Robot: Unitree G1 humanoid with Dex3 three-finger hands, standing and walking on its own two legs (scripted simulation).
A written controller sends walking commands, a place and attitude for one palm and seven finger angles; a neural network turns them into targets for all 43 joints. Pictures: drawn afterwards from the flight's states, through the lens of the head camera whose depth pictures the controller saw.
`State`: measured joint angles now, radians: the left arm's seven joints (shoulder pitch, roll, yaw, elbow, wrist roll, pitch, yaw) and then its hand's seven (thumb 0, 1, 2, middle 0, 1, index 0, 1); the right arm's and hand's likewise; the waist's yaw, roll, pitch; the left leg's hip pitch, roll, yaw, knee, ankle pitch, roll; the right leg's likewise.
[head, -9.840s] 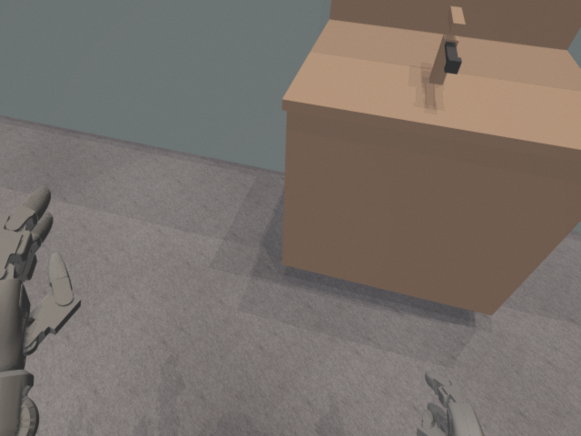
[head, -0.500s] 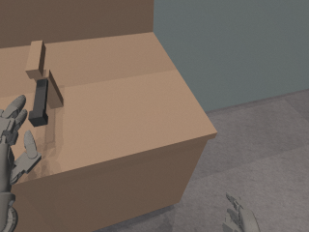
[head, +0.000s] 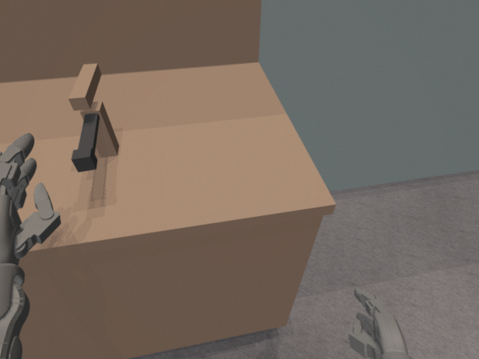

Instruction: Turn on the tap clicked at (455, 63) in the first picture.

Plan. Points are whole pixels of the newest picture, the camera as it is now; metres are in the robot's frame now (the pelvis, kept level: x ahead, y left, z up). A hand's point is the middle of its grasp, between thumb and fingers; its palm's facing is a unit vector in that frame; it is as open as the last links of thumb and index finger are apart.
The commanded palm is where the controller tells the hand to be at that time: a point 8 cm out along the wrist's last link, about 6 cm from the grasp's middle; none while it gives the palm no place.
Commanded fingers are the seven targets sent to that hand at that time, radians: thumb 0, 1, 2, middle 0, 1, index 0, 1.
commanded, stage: turn the palm inward beside the body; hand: left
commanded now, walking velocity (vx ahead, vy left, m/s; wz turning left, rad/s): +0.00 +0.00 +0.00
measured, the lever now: (84, 159) +0.35 +0.31 +0.16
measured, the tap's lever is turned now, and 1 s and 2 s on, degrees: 4 4 4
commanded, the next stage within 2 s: reach beside the lever's end, fingers flat in 1.76 s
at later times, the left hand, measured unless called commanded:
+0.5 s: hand (80, 214) +0.23 +0.24 +0.18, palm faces +0.43 -0.86 -0.28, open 7.4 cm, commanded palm +0.18 +0.28 +0.20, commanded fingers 0.00 0.90 0.90 -0.20 -0.30 -0.20 -0.30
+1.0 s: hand (70, 227) +0.20 +0.23 +0.20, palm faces +0.47 -0.86 -0.19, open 7.4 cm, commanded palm +0.14 +0.27 +0.21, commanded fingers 0.00 0.90 0.90 -0.20 -0.30 -0.20 -0.30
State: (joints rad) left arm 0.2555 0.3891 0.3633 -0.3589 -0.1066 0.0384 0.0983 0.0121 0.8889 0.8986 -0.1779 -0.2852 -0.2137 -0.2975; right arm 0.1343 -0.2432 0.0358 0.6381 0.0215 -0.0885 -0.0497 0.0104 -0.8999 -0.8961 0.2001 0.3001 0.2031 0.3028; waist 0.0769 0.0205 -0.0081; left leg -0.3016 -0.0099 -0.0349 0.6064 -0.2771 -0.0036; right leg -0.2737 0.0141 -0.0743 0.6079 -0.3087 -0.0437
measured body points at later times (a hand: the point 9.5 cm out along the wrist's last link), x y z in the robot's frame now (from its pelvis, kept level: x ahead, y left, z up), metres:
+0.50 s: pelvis +0.03 -0.01 +0.00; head +0.01 -0.04 +0.45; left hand +0.20 +0.28 +0.20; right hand +0.22 -0.25 -0.08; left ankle +0.03 +0.12 -0.73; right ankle +0.01 -0.09 -0.73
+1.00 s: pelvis +0.01 -0.01 +0.00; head -0.03 -0.04 +0.45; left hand +0.17 +0.27 +0.21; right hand +0.23 -0.20 -0.06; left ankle +0.03 +0.12 -0.73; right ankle +0.01 -0.09 -0.73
